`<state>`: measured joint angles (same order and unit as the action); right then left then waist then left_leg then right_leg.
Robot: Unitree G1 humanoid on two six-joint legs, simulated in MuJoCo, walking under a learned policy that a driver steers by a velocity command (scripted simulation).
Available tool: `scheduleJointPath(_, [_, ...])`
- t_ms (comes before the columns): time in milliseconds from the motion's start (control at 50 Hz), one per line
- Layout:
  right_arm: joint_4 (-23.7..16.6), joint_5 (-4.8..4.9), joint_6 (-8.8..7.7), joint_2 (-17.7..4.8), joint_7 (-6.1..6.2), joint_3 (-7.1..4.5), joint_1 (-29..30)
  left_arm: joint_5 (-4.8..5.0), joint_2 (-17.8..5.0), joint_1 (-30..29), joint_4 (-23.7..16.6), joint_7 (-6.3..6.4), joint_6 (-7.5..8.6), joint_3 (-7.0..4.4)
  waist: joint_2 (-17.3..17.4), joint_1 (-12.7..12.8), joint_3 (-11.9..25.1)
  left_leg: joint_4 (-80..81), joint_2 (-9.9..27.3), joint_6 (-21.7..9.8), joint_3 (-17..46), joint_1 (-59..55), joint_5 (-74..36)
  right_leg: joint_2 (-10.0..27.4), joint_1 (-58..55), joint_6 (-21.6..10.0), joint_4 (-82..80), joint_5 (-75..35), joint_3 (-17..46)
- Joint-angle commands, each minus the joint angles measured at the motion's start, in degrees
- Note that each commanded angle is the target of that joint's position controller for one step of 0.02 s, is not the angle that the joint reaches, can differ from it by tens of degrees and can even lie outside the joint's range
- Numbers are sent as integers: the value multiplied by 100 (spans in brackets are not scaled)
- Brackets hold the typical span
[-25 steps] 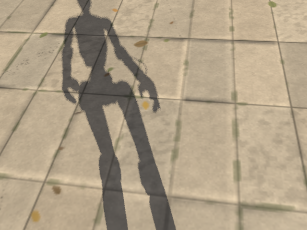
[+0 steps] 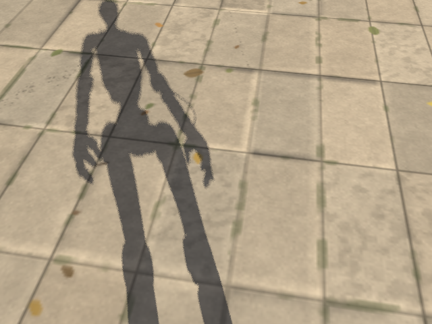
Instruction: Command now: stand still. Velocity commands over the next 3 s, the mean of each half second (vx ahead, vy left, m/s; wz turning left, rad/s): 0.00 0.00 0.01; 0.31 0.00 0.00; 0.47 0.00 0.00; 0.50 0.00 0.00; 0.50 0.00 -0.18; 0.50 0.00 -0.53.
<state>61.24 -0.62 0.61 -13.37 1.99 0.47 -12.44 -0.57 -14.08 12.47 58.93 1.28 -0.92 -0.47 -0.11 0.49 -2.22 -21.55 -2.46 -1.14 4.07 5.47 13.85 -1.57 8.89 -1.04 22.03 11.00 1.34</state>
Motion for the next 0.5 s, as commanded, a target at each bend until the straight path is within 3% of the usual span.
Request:
scheduleJointPath(20, [-18,2,-51,-615,23,-84,-138,0,-514,88,-26,23,49,-70,38,-13,-66,452,628,-174,544,411,-632,547,-104,-135,-319,-478,543])
scheduleJointPath(480, [444,7,-78,-209,64,-5,-569,-2,-142,518,591,98,68,27,29,-12,-144,375,584,-194,446,510,-695,564,15,-119,-225,-518,519])
scheduleJointPath(500, [464,-2,-76,-180,63,1,-633,-9,-105,562,612,97,64,35,38,-19,-25,440,543,-211,441,482,-204,510,-26,-127,-250,-76,494])
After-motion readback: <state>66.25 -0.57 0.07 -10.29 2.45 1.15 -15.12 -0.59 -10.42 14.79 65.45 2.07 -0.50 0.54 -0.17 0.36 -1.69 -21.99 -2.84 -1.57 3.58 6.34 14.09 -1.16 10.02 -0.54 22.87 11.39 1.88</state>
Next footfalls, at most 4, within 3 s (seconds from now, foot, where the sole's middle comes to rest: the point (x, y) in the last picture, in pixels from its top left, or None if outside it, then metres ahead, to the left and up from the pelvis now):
1.20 left None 0.43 0.03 -0.78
1.74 right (264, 261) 0.74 -0.13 -0.78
2.30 left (214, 191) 1.04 0.05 -0.78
2.84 right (266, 149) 1.27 -0.17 -0.78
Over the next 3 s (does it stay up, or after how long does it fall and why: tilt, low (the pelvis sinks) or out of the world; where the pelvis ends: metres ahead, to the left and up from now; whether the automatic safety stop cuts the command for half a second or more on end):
stays up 1.22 -0.12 -0.01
